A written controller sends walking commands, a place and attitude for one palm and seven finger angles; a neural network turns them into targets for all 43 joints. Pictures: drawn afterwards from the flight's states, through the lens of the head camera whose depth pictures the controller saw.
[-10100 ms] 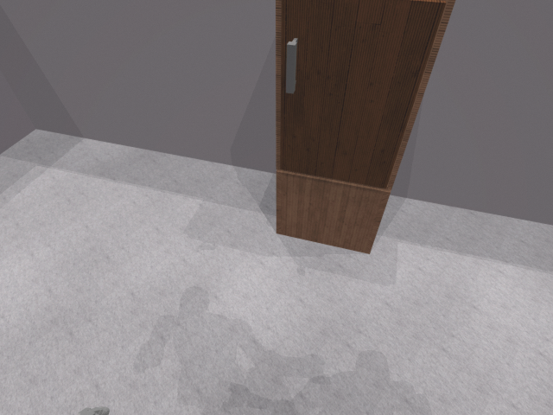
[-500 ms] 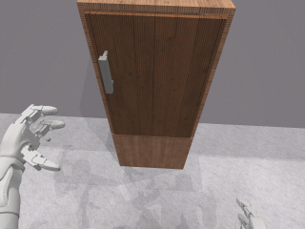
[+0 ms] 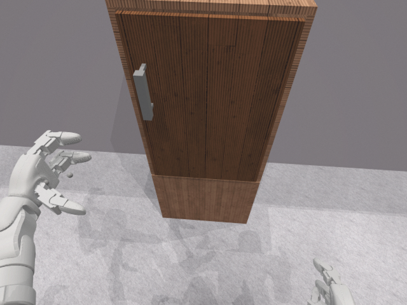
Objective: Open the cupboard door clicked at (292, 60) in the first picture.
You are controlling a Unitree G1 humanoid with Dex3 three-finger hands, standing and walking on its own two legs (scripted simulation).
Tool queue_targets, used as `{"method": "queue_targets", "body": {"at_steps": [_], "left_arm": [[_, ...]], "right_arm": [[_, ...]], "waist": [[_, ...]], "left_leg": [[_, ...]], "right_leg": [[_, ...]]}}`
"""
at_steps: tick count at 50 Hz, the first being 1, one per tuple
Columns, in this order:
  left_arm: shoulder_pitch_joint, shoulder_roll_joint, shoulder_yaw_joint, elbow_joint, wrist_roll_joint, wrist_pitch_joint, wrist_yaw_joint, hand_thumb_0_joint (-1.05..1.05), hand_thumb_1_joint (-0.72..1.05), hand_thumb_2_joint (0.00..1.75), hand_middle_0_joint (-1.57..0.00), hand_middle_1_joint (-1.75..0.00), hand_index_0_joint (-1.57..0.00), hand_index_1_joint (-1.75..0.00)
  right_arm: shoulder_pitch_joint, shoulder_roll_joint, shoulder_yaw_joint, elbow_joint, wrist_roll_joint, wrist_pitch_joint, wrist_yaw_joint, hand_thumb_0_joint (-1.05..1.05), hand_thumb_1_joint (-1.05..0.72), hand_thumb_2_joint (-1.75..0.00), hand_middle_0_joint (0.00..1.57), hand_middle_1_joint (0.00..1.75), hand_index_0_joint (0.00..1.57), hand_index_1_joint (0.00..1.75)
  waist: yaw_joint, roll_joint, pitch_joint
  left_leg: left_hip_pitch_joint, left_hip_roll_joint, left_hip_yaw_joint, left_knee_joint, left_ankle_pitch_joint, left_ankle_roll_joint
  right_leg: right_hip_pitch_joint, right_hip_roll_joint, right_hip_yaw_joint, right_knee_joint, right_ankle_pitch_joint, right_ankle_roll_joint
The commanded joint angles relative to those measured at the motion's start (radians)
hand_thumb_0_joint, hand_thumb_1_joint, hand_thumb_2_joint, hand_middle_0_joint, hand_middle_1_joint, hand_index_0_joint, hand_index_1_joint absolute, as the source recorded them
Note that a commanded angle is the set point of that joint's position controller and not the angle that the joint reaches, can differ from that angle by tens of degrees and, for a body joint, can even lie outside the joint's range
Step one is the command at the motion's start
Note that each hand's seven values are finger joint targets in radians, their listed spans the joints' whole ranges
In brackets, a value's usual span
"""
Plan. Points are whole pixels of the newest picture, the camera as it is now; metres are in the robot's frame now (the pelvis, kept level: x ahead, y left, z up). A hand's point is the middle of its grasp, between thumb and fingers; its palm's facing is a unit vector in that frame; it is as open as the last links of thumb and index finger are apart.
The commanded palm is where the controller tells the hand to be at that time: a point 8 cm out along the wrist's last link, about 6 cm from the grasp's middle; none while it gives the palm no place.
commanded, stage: move the hooked fingers beside the handle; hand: left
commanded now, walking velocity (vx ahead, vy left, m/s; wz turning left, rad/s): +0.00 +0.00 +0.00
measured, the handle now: (145, 92) +0.59 +0.20 +0.09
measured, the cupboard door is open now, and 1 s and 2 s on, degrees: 0 0 0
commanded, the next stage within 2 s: none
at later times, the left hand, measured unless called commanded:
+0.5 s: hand (92, 140) +0.40 +0.27 +0.10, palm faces -0.01 -1.00 +0.01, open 14.0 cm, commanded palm +0.38 +0.32 +0.10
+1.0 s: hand (99, 120) +0.47 +0.27 +0.10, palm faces +0.00 -1.00 +0.01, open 14.0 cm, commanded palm +0.45 +0.32 +0.09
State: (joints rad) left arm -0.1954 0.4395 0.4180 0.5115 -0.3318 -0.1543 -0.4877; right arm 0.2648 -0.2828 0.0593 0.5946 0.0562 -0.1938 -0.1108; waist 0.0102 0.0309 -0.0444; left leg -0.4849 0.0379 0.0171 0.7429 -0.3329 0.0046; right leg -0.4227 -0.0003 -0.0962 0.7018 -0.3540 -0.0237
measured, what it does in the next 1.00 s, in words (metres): stands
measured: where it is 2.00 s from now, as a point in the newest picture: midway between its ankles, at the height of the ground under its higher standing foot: outside the picture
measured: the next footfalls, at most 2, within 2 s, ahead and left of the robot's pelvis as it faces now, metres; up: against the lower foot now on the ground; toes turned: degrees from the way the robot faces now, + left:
none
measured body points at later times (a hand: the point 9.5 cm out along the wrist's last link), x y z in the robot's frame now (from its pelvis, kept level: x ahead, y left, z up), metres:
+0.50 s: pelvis +0.01 +0.01 +0.00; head +0.06 +0.02 +0.44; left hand +0.40 +0.32 +0.10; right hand +0.09 -0.26 -0.10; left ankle +0.03 +0.12 -0.71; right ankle +0.01 -0.10 -0.71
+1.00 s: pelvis +0.01 +0.02 -0.01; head +0.09 +0.03 +0.43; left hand +0.46 +0.33 +0.10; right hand +0.05 -0.26 -0.11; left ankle +0.03 +0.12 -0.71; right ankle +0.01 -0.11 -0.71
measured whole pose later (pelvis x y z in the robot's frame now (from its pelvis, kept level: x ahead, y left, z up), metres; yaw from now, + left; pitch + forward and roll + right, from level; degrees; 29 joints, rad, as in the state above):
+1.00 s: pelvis +0.01 +0.02 -0.01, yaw -2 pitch +13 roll -3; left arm -0.77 0.64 0.46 1.14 -0.18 -0.29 -0.47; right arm 0.37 -0.29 0.05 0.62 0.03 -0.01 -0.07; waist -0.11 0.00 -0.07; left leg -0.71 0.05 0.04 0.85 -0.38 0.03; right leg -0.64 0.01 -0.07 0.78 -0.37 -0.01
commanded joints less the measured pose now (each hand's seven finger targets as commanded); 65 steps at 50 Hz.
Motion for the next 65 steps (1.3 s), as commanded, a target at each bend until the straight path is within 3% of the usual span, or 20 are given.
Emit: {"method": "queue_targets", "body": {"at_steps": [1, 3, 5, 8, 10, 23, 25, 28, 31, 32, 36, 38, 41, 45, 46, 49, 55, 58, 62, 65], "left_arm": [[-0.44, 0.327, 0.085, -0.121, -0.004, -0.081, -0.007, 0.0, -0.5, 0.3, -0.3, -1.2, -0.3, -1.2], [-0.47, 0.312, 0.06, -0.089, 0.003, -0.085, -0.015, 0.0, -0.5, 0.3, -0.3, -1.2, -0.3, -1.2], [-0.454, 0.374, 0.118, -0.027, 0.002, -0.087, -0.016, 0.0, -0.5, 0.3, -0.3, -1.2, -0.3, -1.2], [-0.469, 0.355, 0.097, -0.022, 0.009, -0.098, -0.024, 0.0, -0.5, 0.3, -0.3, -1.2, -0.3, -1.2], [-0.461, 0.362, 0.105, 0.016, 0.005, -0.096, -0.024, 0.0, -0.5, 0.3, -0.3, -1.2, -0.3, -1.2], [-0.665, 0.358, 0.067, 0.093, 0.055, -0.141, 0.023, 0.0, -0.5, 0.3, -0.3, -1.2, -0.3, -1.2], [-0.686, 0.413, 0.11, 0.129, 0.057, -0.149, 0.026, 0.0, -0.5, 0.3, -0.3, -1.2, -0.3, -1.2], [-0.707, 0.379, 0.072, 0.138, 0.073, -0.152, 0.026, 0.0, -0.5, 0.3, -0.3, -1.2, -0.3, -1.2], [-0.728, 0.401, 0.09, 0.171, 0.075, -0.156, 0.032, 0.0, -0.5, 0.3, -0.3, -1.2, -0.3, -1.2], [-0.742, 0.363, 0.056, 0.189, 0.075, -0.153, 0.03, 0.0, -0.5, 0.3, -0.3, -1.2, -0.3, -1.2], [-0.811, 0.423, 0.089, 0.279, 0.09, -0.156, 0.038, 0.0, -0.5, 0.3, -0.3, -1.2, -0.3, -1.2], [-0.865, 0.429, 0.075, 0.302, 0.109, -0.173, 0.036, 0.0, -0.5, 0.3, -0.3, -1.2, -0.3, -1.2], [-0.914, 0.444, 0.081, 0.285, 0.113, -0.207, 0.034, 0.0, -0.5, 0.3, -0.3, -1.2, -0.3, -1.2], [-0.962, 0.475, 0.086, 0.426, 0.116, -0.202, 0.016, 0.0, -0.5, 0.3, -0.3, -1.2, -0.3, -1.2], [-0.994, 0.512, 0.097, 0.417, 0.126, -0.204, 0.014, 0.0, -0.5, 0.3, -0.3, -1.2, -0.3, -1.2], [-1.025, 0.5, 0.075, 0.399, 0.144, -0.217, 0.014, 0.0, -0.5, 0.3, -0.3, -1.2, -0.3, -1.2], [-1.049, 0.506, 0.079, 0.467, 0.14, -0.2, 0.016, 0.0, -0.5, 0.3, -0.3, -1.2, -0.3, -1.2], [-1.106, 0.567, 0.089, 0.509, 0.17, -0.184, 0.03, 0.0, -0.5, 0.3, -0.3, -1.2, -0.3, -1.2], [-1.16, 0.596, 0.103, 0.468, 0.186, -0.218, 0.041, 0.0, -0.5, 0.3, -0.3, -1.2, -0.3, -1.2], [-1.142, 0.633, 0.133, 0.544, 0.184, -0.211, 0.034, 0.0, -0.5, 0.3, -0.3, -1.2, -0.3, -1.2]], "right_arm": [[-0.018, -0.142, -0.059, -0.119, 0.004, -0.045, -0.017, 0.0, -0.9, -0.9, 0.2, 0.3, 0.2, 0.3], [-0.012, -0.142, -0.06, -0.115, 0.005, -0.039, -0.014, 0.0, -0.9, -0.9, 0.2, 0.3, 0.2, 0.3], [0.005, -0.151, -0.061, -0.113, 0.0, -0.028, -0.01, 0.0, -0.9, -0.9, 0.2, 0.3, 0.2, 0.3], [0.017, -0.148, -0.065, -0.124, 0.001, -0.018, 0.002, 0.0, -0.9, -0.9, 0.2, 0.3, 0.2, 0.3], [0.028, -0.153, -0.065, -0.132, 0.0, -0.007, 0.007, 0.0, -0.9, -0.9, 0.2, 0.3, 0.2, 0.3], [0.102, -0.161, -0.079, -0.103, -0.007, 0.047, 0.015, 0.0, -0.9, -0.9, 0.2, 0.3, 0.2, 0.3], [0.119, -0.171, -0.08, -0.094, -0.011, 0.059, 0.015, 0.0, -0.9, -0.9, 0.2, 0.3, 0.2, 0.3], [0.122, -0.165, -0.081, -0.098, -0.01, 0.071, 0.022, 0.0, -0.9, -0.9, 0.2, 0.3, 0.2, 0.3], [0.139, -0.171, -0.085, -0.097, -0.011, 0.086, 0.025, 0.0, -0.9, -0.9, 0.2, 0.3, 0.2, 0.3], [0.138, -0.167, -0.083, -0.095, -0.011, 0.09, 0.026, 0.0, -0.9, -0.9, 0.2, 0.3, 0.2, 0.3], [0.158, -0.179, -0.081, -0.082, -0.013, 0.111, 0.026, 0.0, -0.9, -0.9, 0.2, 0.3, 0.2, 0.3], [0.165, -0.177, -0.081, -0.077, -0.016, 0.12, 0.027, 0.0, -0.9, -0.9, 0.2, 0.3, 0.2, 0.3], [0.179, -0.177, -0.084, -0.073, -0.022, 0.131, 0.03, 0.0, -0.9, -0.9, 0.2, 0.3, 0.2, 0.3], [0.191, -0.188, -0.078, -0.056, -0.02, 0.149, 0.025, 0.0, -0.9, -0.9, 0.2, 0.3, 0.2, 0.3], [0.195, -0.192, -0.078, -0.054, -0.02, 0.152, 0.023, 0.0, -0.9, -0.9, 0.2, 0.3, 0.2, 0.3], [0.213, -0.189, -0.082, -0.048, -0.024, 0.159, 0.026, 0.0, -0.9, -0.9, 0.2, 0.3, 0.2, 0.3], [0.247, -0.196, -0.081, -0.038, -0.03, 0.184, 0.03, 0.0, -0.9, -0.9, 0.2, 0.3, 0.2, 0.3], [0.26, -0.203, -0.078, -0.032, -0.029, 0.195, 0.028, 0.0, -0.9, -0.9, 0.2, 0.3, 0.2, 0.3], [0.283, -0.201, -0.078, -0.035, -0.038, 0.204, 0.032, 0.0, -0.9, -0.9, 0.2, 0.3, 0.2, 0.3], [0.303, -0.21, -0.076, -0.027, -0.04, 0.217, 0.033, 0.0, -0.9, -0.9, 0.2, 0.3, 0.2, 0.3]], "waist": [[-0.038, 0.023, -0.209], [-0.043, 0.043, -0.235], [-0.024, 0.014, -0.254], [-0.021, 0.068, -0.29], [-0.018, 0.034, -0.271], [-0.06, 0.069, -0.326], [-0.054, 0.045, -0.339], [-0.06, 0.099, -0.351], [-0.064, 0.055, -0.36], [-0.075, 0.06, -0.352], [-0.087, 0.026, -0.321], [-0.095, 0.062, -0.33], [-0.097, 0.099, -0.413], [-0.124, 0.032, -0.336], [-0.124, 0.058, -0.36], [-0.13, 0.126, -0.412], [-0.142, 0.105, -0.413], [-0.161, 0.092, -0.381], [-0.16, 0.166, -0.473], [-0.167, 0.117, -0.452]], "left_leg": [[0.104, -0.037, -0.034, -0.095, 0.093, 0.026], [0.107, -0.04, -0.029, -0.088, 0.115, 0.027], [0.088, -0.039, -0.031, -0.078, 0.146, 0.026], [0.102, -0.04, -0.024, -0.076, 0.188, 0.025], [0.086, -0.038, -0.028, -0.074, 0.191, 0.026], [0.133, -0.028, -0.04, -0.071, 0.213, 0.025], [0.119, -0.026, -0.043, -0.061, 0.241, 0.026], [0.147, -0.023, -0.043, -0.06, 0.264, 0.021], [0.14, -0.018, -0.046, -0.053, 0.289, 0.022], [0.137, -0.021, -0.04, -0.051, 0.282, 0.024], [0.082, -0.019, -0.037, -0.041, 0.247, 0.028], [0.081, -0.02, -0.039, -0.035, 0.241, 0.027], [0.135, -0.017, -0.044, -0.012, 0.3, 0.023], [0.033, -0.018, -0.038, -0.002, 0.218, 0.034], [0.029, -0.019, -0.037, 0.0, 0.216, 0.034], [0.104, -0.012, -0.054, 0.01, 0.26, 0.027], [0.083, -0.01, -0.057, 0.025, 0.29, 0.029], [0.016, -0.01, -0.052, 0.026, 0.223, 0.036], [0.089, -0.004, -0.061, 0.043, 0.299, 0.027], [0.052, -0.002, -0.06, 0.055, 0.307, 0.031]], "right_leg": [[0.02, 0.01, 0.105, -0.13, 0.097, 0.007], [0.023, 0.007, 0.106, -0.119, 0.135, 0.008], [0.051, 0.012, 0.103, -0.101, 0.172, 0.003], [0.05, 0.014, 0.092, -0.081, 0.236, 0.002], [0.042, 0.022, 0.085, -0.074, 0.238, -0.002], [-0.037, 0.034, 0.063, -0.055, 0.234, -0.002], [-0.021, 0.037, 0.063, -0.045, 0.257, -0.005], [-0.054, 0.036, 0.057, -0.04, 0.267, -0.004], [-0.051, 0.041, 0.055, -0.036, 0.285, -0.004], [-0.06, 0.04, 0.057, -0.038, 0.287, 0.0], [-0.078, 0.041, 0.06, -0.032, 0.269, 0.002], [-0.091, 0.038, 0.062, -0.026, 0.26, 0.001], [-0.095, 0.042, 0.066, -0.009, 0.292, 0.0], [-0.11, 0.043, 0.073, -0.014, 0.253, 0.004], [-0.11, 0.04, 0.078, -0.011, 0.253, 0.007], [-0.165, 0.044, 0.066, 0.001, 0.242, 0.003], [-0.179, 0.051, 0.061, 0.008, 0.26, 0.003], [-0.185, 0.046, 0.072, 0.0, 0.224, 0.012], [-0.199, 0.052, 0.068, 0.019, 0.255, 0.007], [-0.196, 0.058, 0.068, 0.022, 0.269, 0.008]]}}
